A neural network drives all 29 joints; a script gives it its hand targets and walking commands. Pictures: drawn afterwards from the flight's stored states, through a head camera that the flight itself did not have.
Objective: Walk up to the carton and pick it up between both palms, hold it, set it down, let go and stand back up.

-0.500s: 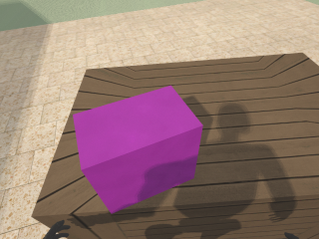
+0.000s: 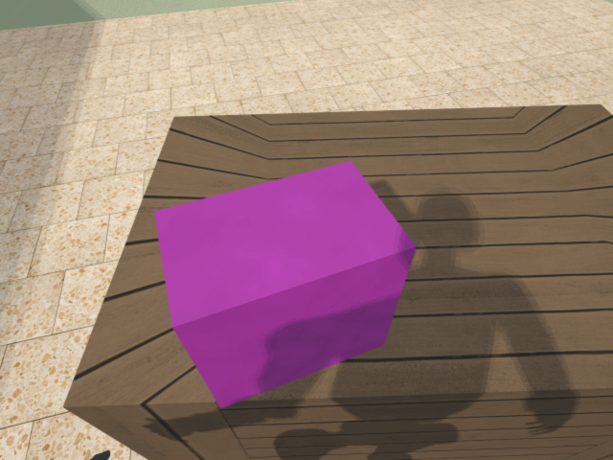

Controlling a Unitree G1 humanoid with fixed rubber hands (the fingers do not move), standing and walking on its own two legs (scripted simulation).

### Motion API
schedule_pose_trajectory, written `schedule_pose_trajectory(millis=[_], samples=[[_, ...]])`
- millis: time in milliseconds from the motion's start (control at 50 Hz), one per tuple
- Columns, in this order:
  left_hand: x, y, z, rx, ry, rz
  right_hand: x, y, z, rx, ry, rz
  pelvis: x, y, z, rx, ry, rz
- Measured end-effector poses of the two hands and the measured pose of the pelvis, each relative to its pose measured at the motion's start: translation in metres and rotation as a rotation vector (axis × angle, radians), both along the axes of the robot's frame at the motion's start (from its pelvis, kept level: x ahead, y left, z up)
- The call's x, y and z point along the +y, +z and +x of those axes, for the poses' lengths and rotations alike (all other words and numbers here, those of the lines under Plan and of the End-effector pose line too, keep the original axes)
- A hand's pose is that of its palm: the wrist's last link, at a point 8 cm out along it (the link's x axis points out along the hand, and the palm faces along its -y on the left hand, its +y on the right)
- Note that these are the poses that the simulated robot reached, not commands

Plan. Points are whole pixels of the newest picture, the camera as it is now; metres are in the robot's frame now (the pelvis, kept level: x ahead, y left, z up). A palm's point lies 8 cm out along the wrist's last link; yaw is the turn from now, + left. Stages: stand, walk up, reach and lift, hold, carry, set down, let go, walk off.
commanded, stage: walk up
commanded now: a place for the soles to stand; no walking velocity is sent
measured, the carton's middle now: (284, 287) +0.35 +0.05 +0.03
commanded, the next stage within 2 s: none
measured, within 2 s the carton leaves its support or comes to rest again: neither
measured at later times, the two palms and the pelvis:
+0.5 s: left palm out of the picture +0.12 +0.34 -0.10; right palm out of the picture +0.08 -0.30 -0.10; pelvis +0.00 +0.02 -0.01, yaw +1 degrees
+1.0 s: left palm out of the picture +0.08 +0.33 -0.09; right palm out of the picture +0.12 -0.30 -0.09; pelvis -0.02 +0.01 +0.00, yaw +0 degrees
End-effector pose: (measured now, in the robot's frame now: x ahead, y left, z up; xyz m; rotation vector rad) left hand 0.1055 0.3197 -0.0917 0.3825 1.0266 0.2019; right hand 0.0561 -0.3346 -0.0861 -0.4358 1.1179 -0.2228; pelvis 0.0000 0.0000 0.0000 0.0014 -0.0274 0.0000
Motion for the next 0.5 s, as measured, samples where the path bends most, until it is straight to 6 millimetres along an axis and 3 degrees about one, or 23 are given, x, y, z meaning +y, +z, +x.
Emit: schedule_pose_trajectory(millis=[120,180,320,400,500], samples=[[-0.01,0.008,0.031,-0.055,-0.054,0.02,-0.013,-0.008,-0.012,0.074,-0.021,-0.004,-0.009,-0.003,0.005,-0.011,0.005,-0.004],[-0.011,0.001,0.025,-0.031,-0.047,0.053,-0.016,-0.023,0.001,0.051,-0.038,0.013,-0.014,-0.013,0.007,-0.035,0.007,-0.004],[-0.005,0.007,0.006,-0.025,0.026,0.048,0.013,-0.03,0.032,0.022,0.006,0.074,-0.004,-0.008,0.009,-0.046,0.03,-0.017],[0.012,0.0,0.01,-0.06,0.037,0.037,0.022,-0.027,0.036,0.009,0.022,0.052,0.007,-0.014,0.006,-0.051,0.043,-0.025],[0.02,-0.012,0.015,-0.049,0.035,-0.011,0.03,-0.01,0.029,-0.018,0.0,0.01,0.018,-0.012,0.004,-0.047,0.013,-0.001]])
